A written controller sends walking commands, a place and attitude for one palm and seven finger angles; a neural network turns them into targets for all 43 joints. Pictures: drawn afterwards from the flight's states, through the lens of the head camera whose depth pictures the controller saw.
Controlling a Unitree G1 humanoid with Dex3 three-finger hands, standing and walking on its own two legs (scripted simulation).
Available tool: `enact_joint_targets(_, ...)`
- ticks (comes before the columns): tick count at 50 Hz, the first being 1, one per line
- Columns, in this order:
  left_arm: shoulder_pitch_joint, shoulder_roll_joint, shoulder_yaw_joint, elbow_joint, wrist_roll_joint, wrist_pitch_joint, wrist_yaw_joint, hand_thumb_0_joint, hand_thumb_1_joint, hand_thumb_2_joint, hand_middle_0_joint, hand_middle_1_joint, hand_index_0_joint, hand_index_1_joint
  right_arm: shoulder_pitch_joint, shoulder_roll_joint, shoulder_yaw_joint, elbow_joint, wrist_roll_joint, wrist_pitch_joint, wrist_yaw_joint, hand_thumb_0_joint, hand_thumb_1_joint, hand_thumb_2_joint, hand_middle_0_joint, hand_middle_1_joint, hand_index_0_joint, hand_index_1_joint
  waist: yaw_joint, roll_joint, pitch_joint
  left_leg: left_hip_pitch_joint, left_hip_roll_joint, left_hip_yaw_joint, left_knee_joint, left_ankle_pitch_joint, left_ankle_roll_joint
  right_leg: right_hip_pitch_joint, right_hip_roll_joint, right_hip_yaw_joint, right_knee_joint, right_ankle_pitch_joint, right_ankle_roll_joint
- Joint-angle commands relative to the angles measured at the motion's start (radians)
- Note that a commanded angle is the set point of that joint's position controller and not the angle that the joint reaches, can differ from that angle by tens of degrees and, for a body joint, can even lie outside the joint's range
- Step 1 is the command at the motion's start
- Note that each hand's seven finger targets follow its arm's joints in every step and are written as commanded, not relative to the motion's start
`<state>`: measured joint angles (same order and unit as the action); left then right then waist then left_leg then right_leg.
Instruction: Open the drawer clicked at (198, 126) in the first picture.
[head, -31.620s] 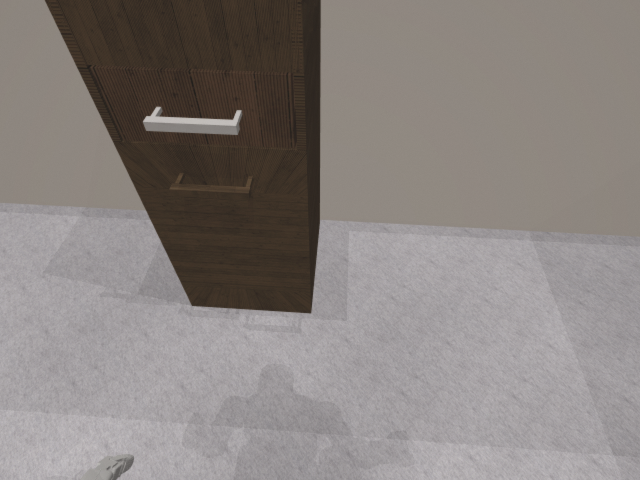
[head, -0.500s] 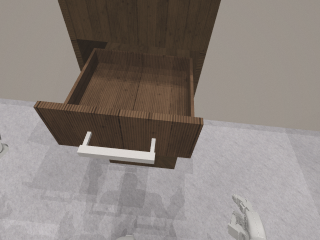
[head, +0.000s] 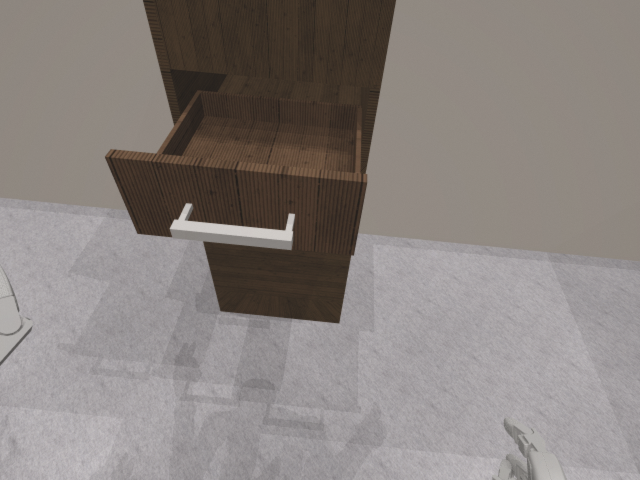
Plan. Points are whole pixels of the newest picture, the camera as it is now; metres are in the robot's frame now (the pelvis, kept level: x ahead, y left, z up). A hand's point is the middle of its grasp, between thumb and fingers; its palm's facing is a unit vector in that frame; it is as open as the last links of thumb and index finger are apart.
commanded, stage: stop stepping back and stand still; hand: left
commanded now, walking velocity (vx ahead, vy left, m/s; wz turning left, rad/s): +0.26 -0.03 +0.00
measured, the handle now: (236, 224) +0.47 +0.15 +0.04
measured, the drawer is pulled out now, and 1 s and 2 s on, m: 0.29 0.29 0.29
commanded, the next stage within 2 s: let the arm hang, fingers relaxed in 0.76 s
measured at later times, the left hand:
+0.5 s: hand out of the picture +0.11 +0.24 +0.21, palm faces +0.44 -0.80 -0.41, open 7.4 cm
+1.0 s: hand (112, 472) +0.14 +0.23 -0.01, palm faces +0.17 -0.92 -0.36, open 7.4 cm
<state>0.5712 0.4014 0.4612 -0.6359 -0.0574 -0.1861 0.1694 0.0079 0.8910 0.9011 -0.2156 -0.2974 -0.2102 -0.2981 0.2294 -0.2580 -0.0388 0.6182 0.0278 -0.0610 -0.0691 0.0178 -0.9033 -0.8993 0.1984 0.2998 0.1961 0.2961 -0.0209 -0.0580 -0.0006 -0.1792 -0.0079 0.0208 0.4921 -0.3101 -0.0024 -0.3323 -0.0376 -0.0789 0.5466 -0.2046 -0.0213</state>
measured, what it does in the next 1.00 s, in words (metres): steps on the spot: right foot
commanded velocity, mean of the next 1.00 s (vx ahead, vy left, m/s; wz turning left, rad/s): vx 0.11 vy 0.00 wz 0.00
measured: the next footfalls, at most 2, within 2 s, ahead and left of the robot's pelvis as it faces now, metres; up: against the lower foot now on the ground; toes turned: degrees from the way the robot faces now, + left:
right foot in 0.66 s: -0.03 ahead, -0.13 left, +0.00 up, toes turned -3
right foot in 1.12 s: -0.03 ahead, -0.14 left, +0.00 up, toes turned +3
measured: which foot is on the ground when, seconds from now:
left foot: down 0.00-1.00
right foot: down 0.00-0.42, up 0.44-0.64, down 0.66-0.86, up 0.88-1.00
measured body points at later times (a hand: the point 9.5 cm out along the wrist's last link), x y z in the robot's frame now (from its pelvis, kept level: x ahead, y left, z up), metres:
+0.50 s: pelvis -0.08 +0.00 -0.01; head -0.09 +0.02 +0.44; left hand +0.08 +0.28 +0.23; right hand +0.08 -0.24 -0.08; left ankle -0.05 +0.11 -0.73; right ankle -0.01 -0.10 -0.68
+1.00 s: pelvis -0.08 +0.00 +0.00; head -0.07 +0.00 +0.45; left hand +0.12 +0.28 +0.01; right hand +0.06 -0.25 -0.11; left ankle -0.04 +0.09 -0.73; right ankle -0.10 -0.15 -0.68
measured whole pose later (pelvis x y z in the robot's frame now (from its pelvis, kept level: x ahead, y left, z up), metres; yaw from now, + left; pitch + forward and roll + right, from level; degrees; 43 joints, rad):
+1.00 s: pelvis -0.08 +0.00 +0.00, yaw +3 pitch +1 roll -1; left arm 0.30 0.27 0.15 0.11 0.03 0.02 0.05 0.00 0.90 0.90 -0.20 -0.29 -0.20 -0.30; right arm 0.20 -0.25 -0.03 0.75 -0.04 -0.06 -0.01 0.01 -0.90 -0.90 0.20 0.30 0.20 0.30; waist -0.05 0.04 -0.01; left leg -0.36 -0.03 0.01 0.57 -0.23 0.06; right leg -0.44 0.00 0.05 1.00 -0.54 0.02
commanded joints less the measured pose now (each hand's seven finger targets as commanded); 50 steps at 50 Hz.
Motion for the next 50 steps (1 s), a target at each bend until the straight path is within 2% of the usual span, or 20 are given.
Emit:
enact_joint_targets(1,-0.056,0.201,0.075,-0.372,0.029,-0.093,0.014,0.0,0.9,0.9,-0.2,-0.3,-0.2,-0.3,-0.133,-0.082,-0.002,-0.187,-0.006,-0.086,0.02,0.0,-0.9,-0.9,0.2,0.3,0.2,0.3,0.016,0.281,-0.043,-0.24,0.181,-0.164,-0.221,-0.004,0.101,0.211,-0.011,0.042,0.032,-0.089,0.038)
enact_joint_targets(3,-0.075,0.198,0.082,-0.336,0.034,-0.09,0.023,0.0,0.9,0.9,-0.2,-0.3,-0.2,-0.3,-0.129,-0.088,-0.009,-0.179,-0.003,-0.096,0.022,0.0,-0.9,-0.9,0.2,0.3,0.2,0.3,0.018,0.226,-0.011,-0.356,0.17,-0.146,-0.241,-0.294,0.109,0.262,0.008,0.036,0.047,-0.174,0.033)
enact_joint_targets(8,-0.143,0.187,0.098,-0.132,0.031,-0.075,0.019,0.0,0.9,0.9,-0.2,-0.3,-0.2,-0.3,-0.113,-0.084,-0.008,-0.148,0.002,-0.083,0.018,0.0,-0.9,-0.9,0.2,0.3,0.2,0.3,0.01,0.182,0.065,-0.418,0.125,-0.122,-0.125,-0.394,0.11,0.191,0.032,0.07,0.008,-0.248,0.01)
enact_joint_targets(10,-0.17,0.185,0.083,-0.077,0.025,-0.068,0.01,0.0,0.9,0.9,-0.2,-0.3,-0.2,-0.3,-0.119,-0.078,-0.009,-0.146,0.003,-0.066,0.012,0.0,-0.9,-0.9,0.2,0.3,0.2,0.3,0.008,0.031,0.085,-0.388,0.05,-0.07,0.056,-0.345,0.087,0.088,-0.021,0.211,-0.146,-0.398,-0.024)
enact_joint_targets(13,-0.211,0.183,0.06,-0.065,0.014,-0.064,-0.006,0.0,0.9,0.9,-0.2,-0.3,-0.2,-0.3,-0.121,-0.062,-0.013,-0.132,-0.005,-0.046,0.019,0.0,-0.9,-0.9,0.2,0.3,0.2,0.3,-0.001,-0.201,0.033,-0.276,-0.016,-0.009,0.534,-0.148,0.05,-0.067,-0.273,0.549,-0.404,-0.602,-0.126)
enact_joint_targets(19,-0.18,0.214,0.069,-0.234,0.025,-0.065,0.009,0.0,0.9,0.9,-0.2,-0.3,-0.2,-0.3,-0.114,-0.064,0.008,-0.153,-0.019,-0.036,-0.001,0.0,-0.9,-0.9,0.2,0.3,0.2,0.3,-0.017,-0.004,-0.043,0.07,0.021,0.004,0.006,-0.183,0.069,-0.284,-0.115,0.21,-0.176,-0.577,-0.05)
enact_joint_targets(21,-0.196,0.206,0.081,-0.371,0.036,-0.095,0.023,0.0,0.9,0.9,-0.2,-0.3,-0.2,-0.3,-0.099,-0.081,0.007,-0.174,-0.035,-0.072,0.006,0.0,-0.9,-0.9,0.2,0.3,0.2,0.3,-0.023,0.435,-0.001,-0.116,0.322,-0.47,-0.349,-0.499,0.202,-0.247,0.115,0.02,0.482,-0.329,0.034)
enact_joint_targets(22,-0.218,0.244,0.107,-0.418,0.057,-0.102,0.023,0.0,0.9,0.9,-0.2,-0.3,-0.2,-0.3,-0.1,-0.043,0.005,-0.183,-0.033,-0.101,0.016,0.0,-0.9,-0.9,0.2,0.3,0.2,0.3,-0.01,0.324,-0.004,-0.197,0.354,-0.452,-0.337,-0.31,0.257,-0.243,0.072,0.108,0.666,-0.255,0.032)
enact_joint_targets(24,-0.13,0.257,0.128,-0.391,0.044,-0.098,0.02,0.0,0.9,0.9,-0.2,-0.3,-0.2,-0.3,-0.089,-0.051,-0.004,-0.151,-0.019,-0.117,0.033,0.0,-0.9,-0.9,0.2,0.3,0.2,0.3,0.004,0.211,-0.061,-0.124,0.311,-0.358,-0.259,-0.206,0.223,-0.269,0.043,0.116,0.69,-0.215,0.035)
enact_joint_targets(28,-0.03,0.191,0.113,-0.222,0.02,-0.083,0.024,0.0,0.9,0.9,-0.2,-0.3,-0.2,-0.3,-0.083,-0.051,0.007,-0.12,-0.016,-0.106,0.029,0.0,-0.9,-0.9,0.2,0.3,0.2,0.3,0.014,0.29,0.003,-0.221,0.23,-0.156,-0.199,-0.099,0.149,-0.016,0.026,0.009,0.197,-0.222,0.026)
enact_joint_targets(31,-0.089,0.192,0.104,-0.143,0.024,-0.073,0.017,0.0,0.9,0.9,-0.2,-0.3,-0.2,-0.3,-0.092,-0.074,-0.001,-0.128,-0.012,-0.085,0.017,0.0,-0.9,-0.9,0.2,0.3,0.2,0.3,0.005,0.177,-0.007,-0.324,0.165,-0.087,-0.093,-0.206,0.094,0.239,0.051,-0.035,-0.081,-0.179,0.019)
enact_joint_targets(34,-0.112,0.218,0.118,-0.089,0.006,-0.07,0.007,0.0,0.9,0.9,-0.2,-0.3,-0.2,-0.3,-0.083,-0.073,-0.013,-0.125,-0.014,-0.059,0.022,0.0,-0.9,-0.9,0.2,0.3,0.2,0.3,-0.004,-0.126,0.014,-0.382,0.021,0.002,0.37,-0.088,0.027,0.182,-0.275,0.471,-0.345,-0.123,-0.143)
enact_joint_targets(35,-0.165,0.237,0.124,-0.129,0.001,-0.089,0.008,0.0,0.9,0.9,-0.2,-0.3,-0.2,-0.3,-0.09,-0.071,-0.013,-0.12,-0.019,-0.058,0.027,0.0,-0.9,-0.9,0.2,0.3,0.2,0.3,-0.007,-0.094,0.005,-0.366,0.032,0.009,0.413,-0.088,0.018,0.199,-0.293,0.405,-0.31,0.115,-0.159)
enact_joint_targets(38,-0.054,0.182,0.099,-0.184,-0.001,-0.071,0.004,0.0,0.9,0.9,-0.2,-0.3,-0.2,-0.3,-0.103,-0.059,-0.022,-0.137,-0.005,-0.052,0.027,0.0,-0.9,-0.9,0.2,0.3,0.2,0.3,-0.005,-0.128,-0.048,-0.152,0.062,-0.021,0.187,-0.047,0.03,0.076,-0.213,0.269,-0.254,-0.118,-0.12)
enact_joint_targets(40,-0.009,0.192,0.102,-0.29,0.003,-0.09,0.009,0.0,0.9,0.9,-0.2,-0.3,-0.2,-0.3,-0.11,-0.051,-0.01,-0.142,-0.014,-0.052,0.018,0.0,-0.9,-0.9,0.2,0.3,0.2,0.3,-0.015,0.049,-0.064,-0.002,0.046,-0.02,-0.049,0.074,0.031,0.043,-0.115,0.151,-0.143,-0.108,-0.059)
enact_joint_targets(42,-0.017,0.207,0.106,-0.402,0.008,-0.113,0.011,0.0,0.9,0.9,-0.2,-0.3,-0.2,-0.3,-0.125,-0.079,-0.012,-0.167,-0.023,-0.071,0.017,0.0,-0.9,-0.9,0.2,0.3,0.2,0.3,0.014,0.312,-0.057,-0.009,0.212,-0.276,-0.187,0.188,0.083,0.02,0.025,0.037,0.055,-0.088,0.022)
enact_joint_targets(43,-0.125,-0.117,-0.369,0.612,0.107,0.088,-0.118,0.0,0.9,0.9,-0.2,-0.3,-0.2,-0.3,-0.08,-0.222,-0.066,0.092,-0.02,-0.12,0.09,0.0,-0.9,-0.9,0.2,0.3,0.2,0.3,-0.092,0.34,0.09,-0.135,0.249,-0.342,-0.081,0.405,0.134,-0.2,0.021,0.024,0.372,-0.21,0.028)
enact_joint_targets(45,-0.08,-0.145,-0.35,0.632,0.111,0.211,-0.14,0.0,0.9,0.9,-0.2,-0.3,-0.2,-0.3,0.042,-0.126,-0.037,0.064,-0.045,-0.037,0.065,0.0,-0.9,-0.9,0.2,0.3,0.2,0.3,-0.056,0.246,-0.074,-0.017,0.275,-0.32,-0.048,0.822,0.164,-0.195,0.033,0.132,0.516,-0.357,0.038)
enact_joint_targets(47,-0.172,-0.139,-0.391,0.698,0.104,0.212,-0.143,0.0,0.9,0.9,-0.2,-0.3,-0.2,-0.3,0.028,-0.117,-0.03,0.049,-0.069,-0.029,0.055,0.0,-0.9,-0.9,0.2,0.3,0.2,0.3,-0.036,0.021,-0.119,0.02,0.291,-0.329,0.001,0.829,0.216,-0.219,0.017,0.162,0.534,-0.379,0.05)
enact_joint_targets(50,-0.259,-0.116,-0.407,0.894,0.092,0.213,-0.154,0.0,0.9,0.9,-0.2,-0.3,-0.2,-0.3,0.008,-0.123,-0.014,0.067,-0.071,0.008,0.055,0.0,-0.9,-0.9,0.2,0.3,0.2,0.3,-0.011,0.006,-0.112,0.022,0.249,-0.228,-0.031,0.695,0.194,-0.142,0.018,0.117,0.389,-0.338,0.051)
